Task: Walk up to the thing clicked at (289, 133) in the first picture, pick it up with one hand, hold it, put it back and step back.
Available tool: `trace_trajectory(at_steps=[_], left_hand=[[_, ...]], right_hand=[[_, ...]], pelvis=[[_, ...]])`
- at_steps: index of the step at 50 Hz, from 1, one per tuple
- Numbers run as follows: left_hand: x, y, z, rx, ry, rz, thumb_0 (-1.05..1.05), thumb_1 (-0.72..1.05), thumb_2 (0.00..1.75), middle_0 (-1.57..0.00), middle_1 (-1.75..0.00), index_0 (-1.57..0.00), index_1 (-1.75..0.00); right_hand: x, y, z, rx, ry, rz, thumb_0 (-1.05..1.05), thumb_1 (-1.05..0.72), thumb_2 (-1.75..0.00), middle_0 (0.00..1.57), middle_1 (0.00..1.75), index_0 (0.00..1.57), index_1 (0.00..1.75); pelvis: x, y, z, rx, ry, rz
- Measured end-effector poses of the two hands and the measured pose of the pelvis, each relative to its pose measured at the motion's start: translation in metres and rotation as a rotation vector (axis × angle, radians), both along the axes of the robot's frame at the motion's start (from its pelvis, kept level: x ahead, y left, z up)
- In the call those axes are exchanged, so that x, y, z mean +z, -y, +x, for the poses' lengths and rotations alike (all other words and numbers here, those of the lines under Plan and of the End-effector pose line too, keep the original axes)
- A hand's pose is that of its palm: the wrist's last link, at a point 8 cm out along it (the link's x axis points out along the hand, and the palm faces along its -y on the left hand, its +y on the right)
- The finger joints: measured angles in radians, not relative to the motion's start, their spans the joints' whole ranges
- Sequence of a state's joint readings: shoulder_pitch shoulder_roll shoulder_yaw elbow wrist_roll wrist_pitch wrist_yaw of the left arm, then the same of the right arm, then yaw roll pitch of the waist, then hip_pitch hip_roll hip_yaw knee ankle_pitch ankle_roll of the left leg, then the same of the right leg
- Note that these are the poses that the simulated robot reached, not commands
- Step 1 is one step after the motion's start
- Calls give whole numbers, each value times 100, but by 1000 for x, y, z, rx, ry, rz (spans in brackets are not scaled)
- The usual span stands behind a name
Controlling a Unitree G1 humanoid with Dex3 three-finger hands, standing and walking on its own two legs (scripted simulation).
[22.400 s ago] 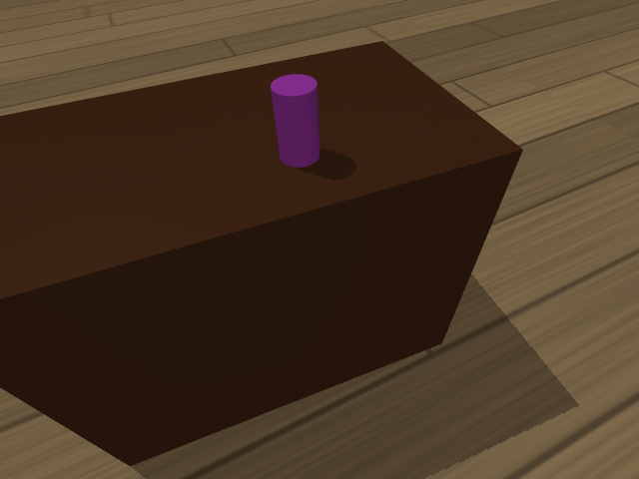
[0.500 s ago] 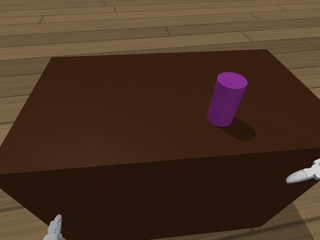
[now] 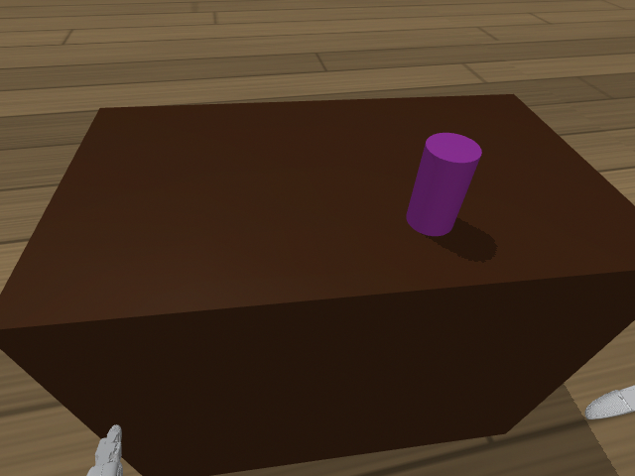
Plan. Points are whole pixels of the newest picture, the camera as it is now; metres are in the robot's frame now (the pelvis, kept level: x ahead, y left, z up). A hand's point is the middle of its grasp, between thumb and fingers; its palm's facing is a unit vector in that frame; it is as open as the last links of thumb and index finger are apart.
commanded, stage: sink last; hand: right
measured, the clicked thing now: (440, 186) +0.50 -0.22 +0.10
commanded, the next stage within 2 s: home in 0.04 s
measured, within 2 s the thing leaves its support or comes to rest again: neither
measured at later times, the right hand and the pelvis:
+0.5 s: hand (534, 368) +0.20 -0.23 +0.08, palm faces +0.21 +0.93 -0.31, open 17.4 cm; pelvis +0.02 -0.01 +0.00, yaw +1 degrees
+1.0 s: hand (450, 435) +0.20 -0.18 -0.10, palm faces +0.09 +0.97 -0.21, open 17.4 cm; pelvis +0.03 -0.01 +0.00, yaw +1 degrees
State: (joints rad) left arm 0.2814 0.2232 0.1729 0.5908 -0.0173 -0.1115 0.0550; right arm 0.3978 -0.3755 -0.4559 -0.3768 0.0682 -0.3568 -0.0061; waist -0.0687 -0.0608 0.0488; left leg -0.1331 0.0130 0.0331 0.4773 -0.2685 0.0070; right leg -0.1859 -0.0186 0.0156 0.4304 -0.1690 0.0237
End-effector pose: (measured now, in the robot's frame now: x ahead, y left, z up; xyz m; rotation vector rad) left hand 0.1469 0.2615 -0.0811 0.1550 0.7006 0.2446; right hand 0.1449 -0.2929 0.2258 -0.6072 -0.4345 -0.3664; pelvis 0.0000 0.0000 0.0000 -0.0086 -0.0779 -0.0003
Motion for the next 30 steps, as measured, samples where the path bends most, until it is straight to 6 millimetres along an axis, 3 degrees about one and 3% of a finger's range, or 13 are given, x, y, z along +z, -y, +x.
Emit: trace_trajectory(at_steps=[7,14,18,23,30], left_hand=[[3,11,7,-14,14,-10,-1,-53,7,-6,-5,-5,-6],[19,18,22,-22,79,-9,-1,-43,18,-9,-10,-9,-11],[17,33,26,-52,66,-34,-1,-24,33,-11,-15,-11,-15],[3,57,27,-88,1,-88,0,8,50,-14,-19,-14,-19],[-3,51,28,-72,-42,-60,0,53,71,-17,-25,-18,-24]], right_hand=[[6,3,9,23,50,-11,-1,54,-6,6,6,6,6],[-13,-1,18,68,5,64,-1,53,-6,6,6,6,6],[-45,-5,25,82,-97,162,-1,54,-6,6,6,6,6],[-104,-17,29,92,-316,298,-1,53,-6,6,6,6,6],[-171,-28,19,50,-599,405,-1,55,-5,6,6,6,5]], pelvis=[[2,5,4,7,0,1],[3,10,12,9,4,-1],[3,12,15,14,0,0],[3,13,15,16,-16,2],[3,15,18,9,-31,3]])
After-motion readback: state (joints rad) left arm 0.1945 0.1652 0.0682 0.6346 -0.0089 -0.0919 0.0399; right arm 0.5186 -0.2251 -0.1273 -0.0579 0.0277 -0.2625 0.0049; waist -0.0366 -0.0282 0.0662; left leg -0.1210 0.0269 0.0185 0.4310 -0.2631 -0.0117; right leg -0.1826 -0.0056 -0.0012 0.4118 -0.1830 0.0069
